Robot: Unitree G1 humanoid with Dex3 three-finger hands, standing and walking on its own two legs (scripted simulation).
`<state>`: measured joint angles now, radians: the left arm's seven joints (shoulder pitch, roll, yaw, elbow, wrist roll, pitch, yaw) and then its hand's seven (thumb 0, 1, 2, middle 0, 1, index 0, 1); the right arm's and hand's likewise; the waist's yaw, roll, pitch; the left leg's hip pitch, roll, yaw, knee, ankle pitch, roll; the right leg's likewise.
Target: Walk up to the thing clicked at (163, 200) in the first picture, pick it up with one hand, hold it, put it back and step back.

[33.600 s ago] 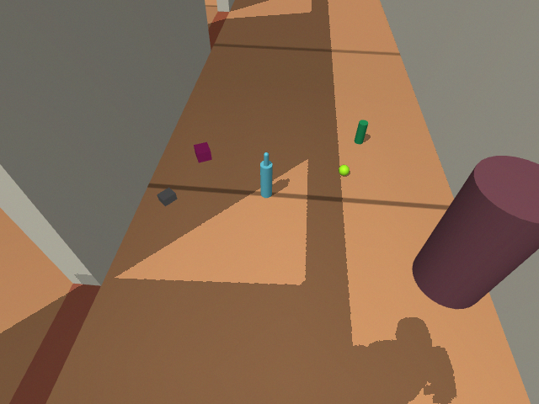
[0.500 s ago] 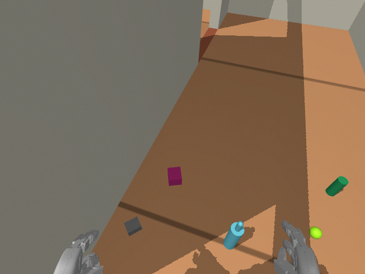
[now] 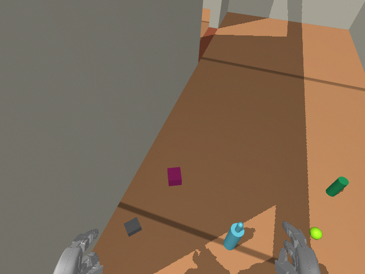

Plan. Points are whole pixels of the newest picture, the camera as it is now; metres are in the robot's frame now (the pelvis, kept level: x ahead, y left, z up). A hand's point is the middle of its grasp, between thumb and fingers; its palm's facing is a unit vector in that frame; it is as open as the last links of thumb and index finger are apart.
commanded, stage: home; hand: left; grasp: from above
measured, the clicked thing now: (132, 226) +0.47 +0.25 -0.69
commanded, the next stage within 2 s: stand in 0.24 s
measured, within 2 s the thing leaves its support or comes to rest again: neither
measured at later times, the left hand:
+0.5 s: hand out of the picture +0.14 +0.21 -0.09, palm faces -0.01 -0.95 -0.32, open 7.4 cm
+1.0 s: hand out of the picture +0.03 +0.25 -0.10, palm faces +0.02 -0.95 -0.32, open 7.4 cm
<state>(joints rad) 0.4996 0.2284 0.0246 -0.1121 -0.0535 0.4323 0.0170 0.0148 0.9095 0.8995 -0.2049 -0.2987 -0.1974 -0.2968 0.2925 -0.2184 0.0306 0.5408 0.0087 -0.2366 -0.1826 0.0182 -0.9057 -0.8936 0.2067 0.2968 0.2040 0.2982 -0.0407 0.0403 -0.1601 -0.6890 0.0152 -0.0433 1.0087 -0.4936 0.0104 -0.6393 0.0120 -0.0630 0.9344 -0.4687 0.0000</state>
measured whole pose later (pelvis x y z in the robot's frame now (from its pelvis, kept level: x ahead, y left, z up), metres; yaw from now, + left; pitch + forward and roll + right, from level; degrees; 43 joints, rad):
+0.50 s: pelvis -0.02 +0.00 +0.02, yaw +0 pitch +2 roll +0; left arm 0.25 0.28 0.01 0.46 0.05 0.11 0.02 0.01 0.91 0.90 -0.21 -0.30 -0.20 -0.30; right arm 0.18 -0.26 0.00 0.77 -0.08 -0.07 -0.04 0.02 -0.90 -0.89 0.21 0.30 0.21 0.30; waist 0.02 -0.02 0.01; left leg -0.48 -0.02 0.00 0.84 -0.41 0.02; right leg -0.47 -0.02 -0.02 0.84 -0.41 0.00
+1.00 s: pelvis -0.02 +0.02 +0.06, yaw +0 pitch -5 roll +0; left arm 0.21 0.28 0.03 1.04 0.04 0.01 0.03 0.01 0.91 0.90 -0.21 -0.30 -0.20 -0.30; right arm 0.17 -0.27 -0.04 1.07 -0.04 0.00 -0.01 0.01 -0.91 -0.89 0.21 0.30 0.20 0.30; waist 0.02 0.00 0.06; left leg -0.15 -0.04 0.01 0.42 -0.19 0.04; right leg -0.14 -0.04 -0.01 0.43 -0.20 0.03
